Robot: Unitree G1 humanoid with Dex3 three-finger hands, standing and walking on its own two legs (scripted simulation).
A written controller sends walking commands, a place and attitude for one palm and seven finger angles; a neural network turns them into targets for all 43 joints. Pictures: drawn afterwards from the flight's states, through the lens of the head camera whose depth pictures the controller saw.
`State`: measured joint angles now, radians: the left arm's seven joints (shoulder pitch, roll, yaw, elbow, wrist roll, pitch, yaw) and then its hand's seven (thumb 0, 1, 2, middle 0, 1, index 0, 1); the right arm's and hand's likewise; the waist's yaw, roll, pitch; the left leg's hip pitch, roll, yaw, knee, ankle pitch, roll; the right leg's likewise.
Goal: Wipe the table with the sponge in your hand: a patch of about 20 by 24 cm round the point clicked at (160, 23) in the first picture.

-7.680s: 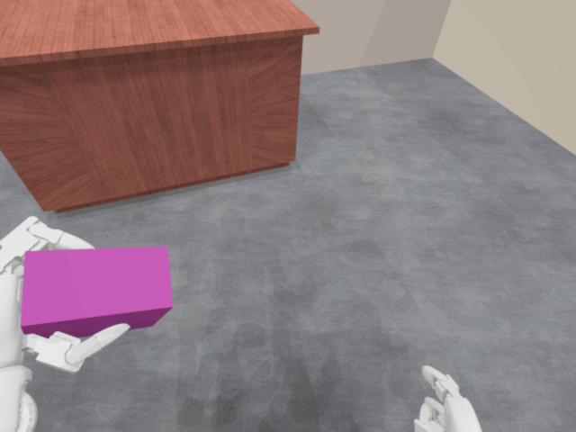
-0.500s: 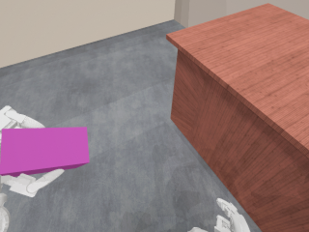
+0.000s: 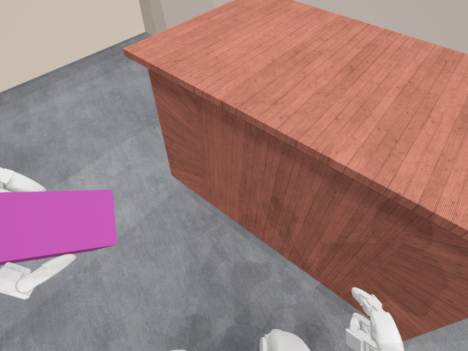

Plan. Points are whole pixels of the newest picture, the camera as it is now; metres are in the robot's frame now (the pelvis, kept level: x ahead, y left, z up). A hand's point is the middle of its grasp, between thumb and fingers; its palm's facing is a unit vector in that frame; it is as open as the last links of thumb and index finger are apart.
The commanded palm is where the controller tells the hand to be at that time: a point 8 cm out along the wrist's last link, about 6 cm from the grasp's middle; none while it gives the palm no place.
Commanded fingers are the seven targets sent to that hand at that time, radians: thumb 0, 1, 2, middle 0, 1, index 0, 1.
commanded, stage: turn to face it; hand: left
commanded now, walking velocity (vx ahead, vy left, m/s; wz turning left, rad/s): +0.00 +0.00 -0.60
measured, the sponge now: (66, 226) +0.22 +0.23 +0.17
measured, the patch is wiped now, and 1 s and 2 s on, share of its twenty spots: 0.00 0.00 0.00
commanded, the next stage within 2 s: take the last steps up to it in 1.68 s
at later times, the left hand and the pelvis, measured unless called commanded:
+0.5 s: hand (185, 243) +0.20 +0.08 +0.19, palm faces +0.12 -0.83 -0.54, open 10.6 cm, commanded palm +0.16 +0.13 +0.19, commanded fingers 0.00 0.10 1.30 -1.20 -1.60 -1.20 -1.60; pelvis -0.07 -0.09 +0.01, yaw -17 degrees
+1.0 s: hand (317, 299) +0.16 -0.06 +0.17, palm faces -0.12 -0.87 -0.47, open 10.6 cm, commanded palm +0.12 +0.03 +0.19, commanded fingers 0.00 0.10 1.30 -1.20 -1.60 -1.20 -1.60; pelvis -0.17 -0.12 -0.01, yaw -33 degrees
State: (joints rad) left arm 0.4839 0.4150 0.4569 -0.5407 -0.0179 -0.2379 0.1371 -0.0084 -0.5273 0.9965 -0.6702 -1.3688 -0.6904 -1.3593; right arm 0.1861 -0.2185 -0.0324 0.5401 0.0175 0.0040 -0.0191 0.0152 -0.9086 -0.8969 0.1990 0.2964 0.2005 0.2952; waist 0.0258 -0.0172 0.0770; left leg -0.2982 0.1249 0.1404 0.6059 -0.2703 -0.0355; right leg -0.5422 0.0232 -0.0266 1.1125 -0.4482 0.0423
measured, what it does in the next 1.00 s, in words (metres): walks backwards, turning right: right foot, then left foot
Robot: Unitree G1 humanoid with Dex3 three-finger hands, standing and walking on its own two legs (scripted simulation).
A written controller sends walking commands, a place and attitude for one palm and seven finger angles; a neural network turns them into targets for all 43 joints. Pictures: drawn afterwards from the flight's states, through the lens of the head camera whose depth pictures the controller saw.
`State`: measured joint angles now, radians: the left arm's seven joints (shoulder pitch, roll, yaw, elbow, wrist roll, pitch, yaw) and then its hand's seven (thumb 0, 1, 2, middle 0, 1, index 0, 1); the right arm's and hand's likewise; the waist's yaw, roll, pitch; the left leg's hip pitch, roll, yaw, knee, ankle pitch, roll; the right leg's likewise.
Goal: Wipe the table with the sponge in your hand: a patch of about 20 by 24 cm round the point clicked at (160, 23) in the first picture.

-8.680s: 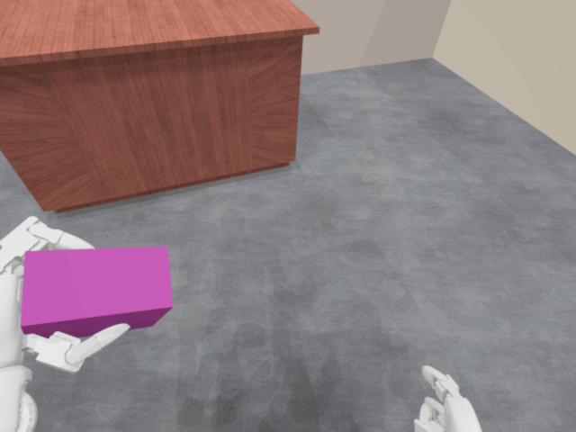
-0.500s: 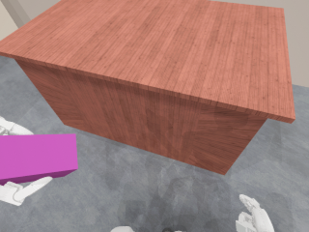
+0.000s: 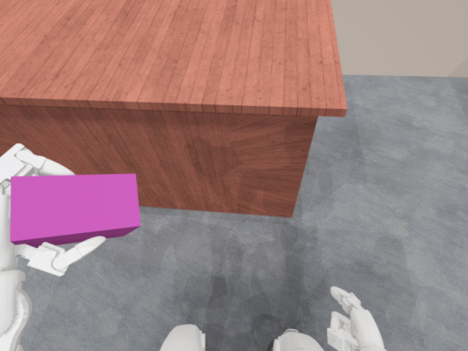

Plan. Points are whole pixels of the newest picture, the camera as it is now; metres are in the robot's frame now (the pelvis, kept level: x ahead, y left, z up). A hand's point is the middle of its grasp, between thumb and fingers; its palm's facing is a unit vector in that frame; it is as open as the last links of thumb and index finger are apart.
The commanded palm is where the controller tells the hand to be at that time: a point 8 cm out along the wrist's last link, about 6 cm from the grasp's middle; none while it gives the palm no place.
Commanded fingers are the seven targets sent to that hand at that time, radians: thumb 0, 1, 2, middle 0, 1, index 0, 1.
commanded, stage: turn to face it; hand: left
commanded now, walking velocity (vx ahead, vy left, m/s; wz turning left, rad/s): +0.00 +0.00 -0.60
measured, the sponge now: (96, 210) +0.26 +0.20 +0.15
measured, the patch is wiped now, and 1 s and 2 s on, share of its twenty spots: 0.00 0.00 0.00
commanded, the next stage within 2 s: take the last steps up to it in 0.68 s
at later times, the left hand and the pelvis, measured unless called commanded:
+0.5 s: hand (104, 243) +0.21 +0.16 +0.18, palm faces +0.16 -0.88 -0.44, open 10.6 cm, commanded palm +0.17 +0.20 +0.20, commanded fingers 0.00 0.10 1.30 -1.20 -1.60 -1.20 -1.60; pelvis -0.06 -0.02 +0.01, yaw -16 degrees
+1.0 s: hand (188, 288) +0.17 +0.05 +0.19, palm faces -0.04 -0.86 -0.51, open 10.6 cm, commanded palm +0.14 +0.13 +0.20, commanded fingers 0.00 0.10 1.30 -1.20 -1.60 -1.20 -1.60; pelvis -0.12 -0.07 +0.02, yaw -22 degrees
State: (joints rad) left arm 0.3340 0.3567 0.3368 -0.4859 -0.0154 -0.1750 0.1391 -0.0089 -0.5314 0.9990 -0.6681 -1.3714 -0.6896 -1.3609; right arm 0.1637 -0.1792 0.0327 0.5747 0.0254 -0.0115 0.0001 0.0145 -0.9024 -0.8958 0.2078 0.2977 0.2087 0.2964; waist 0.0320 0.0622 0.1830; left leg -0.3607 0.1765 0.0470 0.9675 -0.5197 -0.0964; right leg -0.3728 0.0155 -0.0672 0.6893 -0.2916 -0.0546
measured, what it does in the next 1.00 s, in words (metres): walks backwards, turning right: left foot, then right foot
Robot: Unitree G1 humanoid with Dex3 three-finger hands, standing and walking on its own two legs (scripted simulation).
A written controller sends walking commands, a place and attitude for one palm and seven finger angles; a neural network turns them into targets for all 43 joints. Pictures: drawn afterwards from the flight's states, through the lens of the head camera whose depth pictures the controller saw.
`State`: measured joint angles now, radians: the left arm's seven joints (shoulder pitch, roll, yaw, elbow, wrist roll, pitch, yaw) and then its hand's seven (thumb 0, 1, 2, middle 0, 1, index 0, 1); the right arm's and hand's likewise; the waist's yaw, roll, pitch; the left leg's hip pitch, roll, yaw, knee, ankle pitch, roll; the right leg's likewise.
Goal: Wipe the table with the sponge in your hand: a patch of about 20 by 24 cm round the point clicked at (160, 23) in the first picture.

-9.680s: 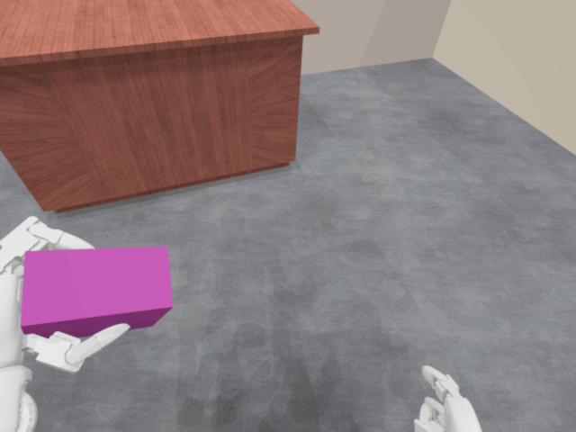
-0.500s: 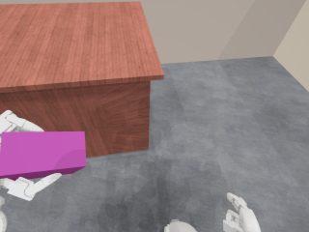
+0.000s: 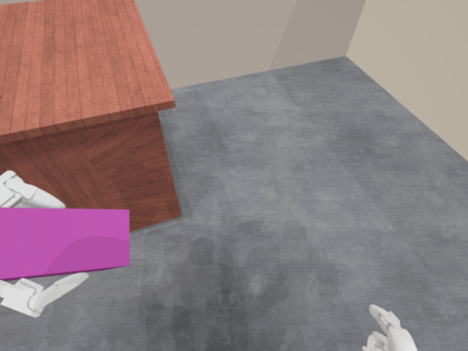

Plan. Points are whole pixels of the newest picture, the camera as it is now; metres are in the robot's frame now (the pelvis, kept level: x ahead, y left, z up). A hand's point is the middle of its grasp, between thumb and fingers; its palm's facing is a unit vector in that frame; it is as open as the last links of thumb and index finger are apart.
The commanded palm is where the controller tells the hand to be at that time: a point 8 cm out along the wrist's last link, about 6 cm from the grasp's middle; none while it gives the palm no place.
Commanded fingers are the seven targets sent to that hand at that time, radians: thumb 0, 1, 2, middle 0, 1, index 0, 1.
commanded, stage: take the last steps up to it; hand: left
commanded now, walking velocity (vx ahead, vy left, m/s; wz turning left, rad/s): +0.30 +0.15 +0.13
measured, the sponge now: (80, 244) +0.23 +0.19 +0.15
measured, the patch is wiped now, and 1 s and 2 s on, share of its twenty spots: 0.00 0.00 0.00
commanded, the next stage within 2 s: come to a stop and stand still in 1.16 s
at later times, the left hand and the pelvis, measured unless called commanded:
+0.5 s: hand (52, 224) +0.25 +0.22 +0.16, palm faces +0.33 -0.77 -0.54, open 10.6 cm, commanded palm +0.18 +0.27 +0.18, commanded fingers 0.00 0.10 1.30 -1.20 -1.60 -1.20 -1.60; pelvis +0.04 -0.01 +0.01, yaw +3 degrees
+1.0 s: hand (50, 140) +0.37 +0.27 +0.18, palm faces +0.37 -0.75 -0.55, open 10.6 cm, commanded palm +0.31 +0.33 +0.18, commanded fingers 0.00 0.10 1.30 -1.20 -1.60 -1.20 -1.60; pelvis +0.16 +0.04 -0.02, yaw +3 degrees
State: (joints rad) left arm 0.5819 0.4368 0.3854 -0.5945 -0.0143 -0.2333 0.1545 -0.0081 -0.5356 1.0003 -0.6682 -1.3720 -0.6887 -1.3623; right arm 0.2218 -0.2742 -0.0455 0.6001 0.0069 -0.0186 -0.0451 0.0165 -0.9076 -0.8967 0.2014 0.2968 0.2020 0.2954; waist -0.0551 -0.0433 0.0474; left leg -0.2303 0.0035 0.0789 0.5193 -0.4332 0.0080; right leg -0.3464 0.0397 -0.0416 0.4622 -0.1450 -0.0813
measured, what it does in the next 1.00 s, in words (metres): walks ahead: left foot, then right foot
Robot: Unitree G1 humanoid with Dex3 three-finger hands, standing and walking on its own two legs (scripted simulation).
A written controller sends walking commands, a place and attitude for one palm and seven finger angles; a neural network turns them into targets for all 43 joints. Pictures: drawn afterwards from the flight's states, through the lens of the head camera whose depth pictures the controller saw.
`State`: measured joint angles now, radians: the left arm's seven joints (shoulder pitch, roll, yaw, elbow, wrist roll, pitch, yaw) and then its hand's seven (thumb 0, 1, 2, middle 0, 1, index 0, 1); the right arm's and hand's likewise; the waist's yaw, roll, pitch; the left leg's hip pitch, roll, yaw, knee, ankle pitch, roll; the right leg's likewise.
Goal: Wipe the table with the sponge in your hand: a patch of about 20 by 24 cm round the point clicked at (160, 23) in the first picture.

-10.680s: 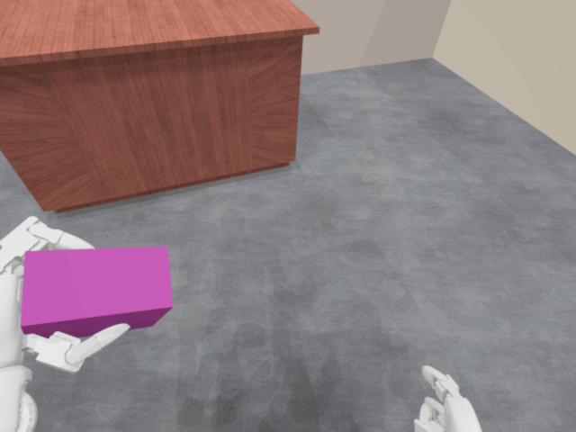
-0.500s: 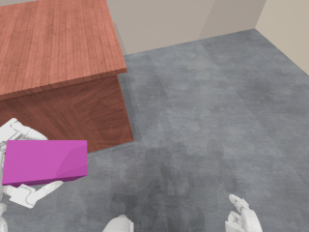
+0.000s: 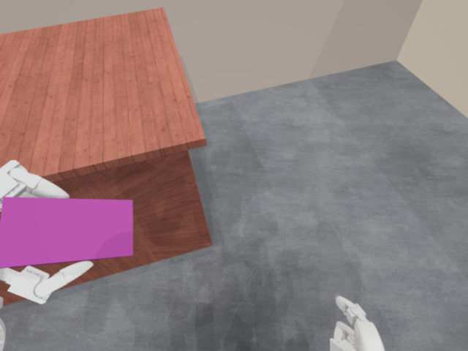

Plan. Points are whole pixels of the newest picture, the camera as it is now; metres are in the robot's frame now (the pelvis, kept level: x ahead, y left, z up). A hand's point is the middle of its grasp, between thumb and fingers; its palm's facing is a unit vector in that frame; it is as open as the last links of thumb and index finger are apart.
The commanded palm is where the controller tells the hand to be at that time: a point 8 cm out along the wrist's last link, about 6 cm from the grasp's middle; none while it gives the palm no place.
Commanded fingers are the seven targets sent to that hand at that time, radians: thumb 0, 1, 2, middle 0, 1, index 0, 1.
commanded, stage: take the last steps up to it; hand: left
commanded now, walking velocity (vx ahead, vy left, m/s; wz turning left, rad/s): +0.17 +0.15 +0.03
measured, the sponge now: (85, 233) +0.23 +0.19 +0.17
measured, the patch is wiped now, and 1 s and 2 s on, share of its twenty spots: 0.00 0.00 0.00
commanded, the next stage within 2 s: come to a stop and stand still in 0.16 s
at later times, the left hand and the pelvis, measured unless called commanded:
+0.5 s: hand (21, 166) +0.31 +0.30 +0.19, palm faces +0.37 -0.81 -0.46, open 10.6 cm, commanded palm +0.24 +0.33 +0.19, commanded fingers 0.00 0.10 1.30 -1.20 -1.60 -1.20 -1.60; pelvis +0.07 +0.06 +0.01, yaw -2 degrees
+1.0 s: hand (54, 213) +0.25 +0.23 +0.18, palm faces +0.35 -0.85 -0.41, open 10.6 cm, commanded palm +0.20 +0.28 +0.19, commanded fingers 0.00 0.10 1.30 -1.20 -1.60 -1.20 -1.60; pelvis +0.03 +0.01 +0.02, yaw -2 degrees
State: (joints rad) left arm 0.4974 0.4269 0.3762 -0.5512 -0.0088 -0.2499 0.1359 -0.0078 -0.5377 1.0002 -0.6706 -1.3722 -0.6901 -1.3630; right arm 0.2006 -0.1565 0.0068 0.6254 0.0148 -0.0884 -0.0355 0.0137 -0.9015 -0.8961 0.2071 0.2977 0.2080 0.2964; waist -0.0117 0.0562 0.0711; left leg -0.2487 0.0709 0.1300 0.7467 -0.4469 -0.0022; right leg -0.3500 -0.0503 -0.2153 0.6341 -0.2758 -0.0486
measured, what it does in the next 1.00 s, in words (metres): steps on the spot: left foot, then right foot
